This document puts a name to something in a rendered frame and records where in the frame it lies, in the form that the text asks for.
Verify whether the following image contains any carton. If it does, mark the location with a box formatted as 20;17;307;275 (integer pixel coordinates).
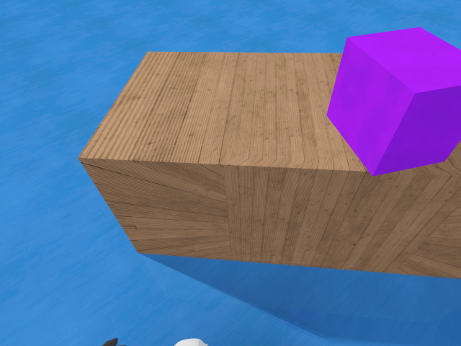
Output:
327;27;461;176

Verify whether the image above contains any pedestal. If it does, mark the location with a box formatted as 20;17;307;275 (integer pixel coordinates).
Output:
78;52;461;279

